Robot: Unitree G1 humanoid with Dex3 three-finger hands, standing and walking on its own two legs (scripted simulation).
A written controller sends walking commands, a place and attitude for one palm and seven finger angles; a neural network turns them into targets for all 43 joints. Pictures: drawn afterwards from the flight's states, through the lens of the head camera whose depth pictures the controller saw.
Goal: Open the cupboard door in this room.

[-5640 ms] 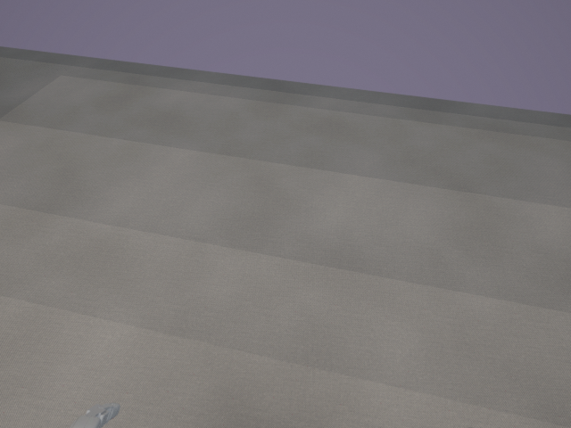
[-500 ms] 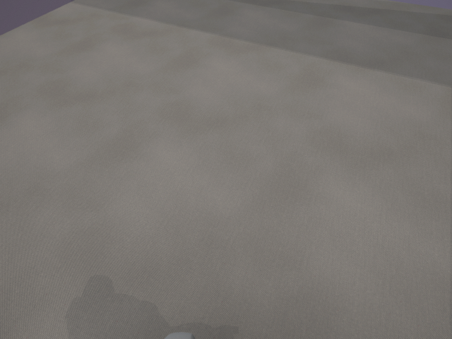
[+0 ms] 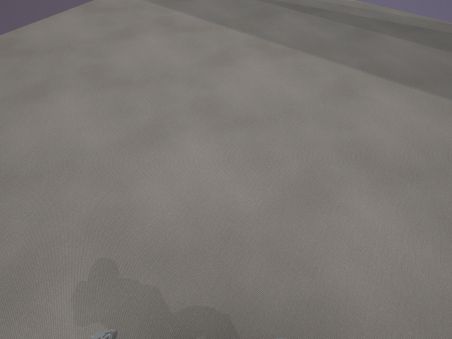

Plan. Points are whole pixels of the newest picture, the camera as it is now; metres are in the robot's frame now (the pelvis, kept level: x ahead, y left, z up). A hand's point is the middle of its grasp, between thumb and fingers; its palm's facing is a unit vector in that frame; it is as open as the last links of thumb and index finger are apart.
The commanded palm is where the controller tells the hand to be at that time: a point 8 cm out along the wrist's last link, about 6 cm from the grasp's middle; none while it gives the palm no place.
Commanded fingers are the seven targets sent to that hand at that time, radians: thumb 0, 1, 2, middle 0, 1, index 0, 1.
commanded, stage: turn or walk to find it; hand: left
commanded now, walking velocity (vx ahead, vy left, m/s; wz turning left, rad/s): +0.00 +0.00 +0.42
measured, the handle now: out of the picture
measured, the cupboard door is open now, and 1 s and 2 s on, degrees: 0 0 0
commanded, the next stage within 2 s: none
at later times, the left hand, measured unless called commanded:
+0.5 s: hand out of the picture -0.04 +0.16 -0.16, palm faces +0.27 -0.93 -0.25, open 7.3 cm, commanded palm none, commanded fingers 0.00 0.90 0.90 -0.20 -0.30 -0.20 -0.30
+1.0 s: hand out of the picture -0.09 +0.21 -0.16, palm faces +0.45 -0.86 -0.25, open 7.4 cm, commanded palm none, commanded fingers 0.00 0.90 0.90 -0.20 -0.30 -0.20 -0.30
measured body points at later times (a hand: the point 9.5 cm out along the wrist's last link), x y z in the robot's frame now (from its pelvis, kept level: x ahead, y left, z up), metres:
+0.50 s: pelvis -0.04 -0.04 +0.00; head -0.01 -0.05 +0.45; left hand -0.05 +0.21 -0.14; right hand +0.06 -0.28 -0.16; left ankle -0.10 +0.11 -0.68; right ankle -0.01 -0.13 -0.74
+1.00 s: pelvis -0.08 -0.01 +0.00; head -0.06 +0.00 +0.45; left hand -0.11 +0.26 -0.14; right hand +0.09 -0.20 -0.14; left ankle -0.09 +0.09 -0.74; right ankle -0.03 -0.15 -0.69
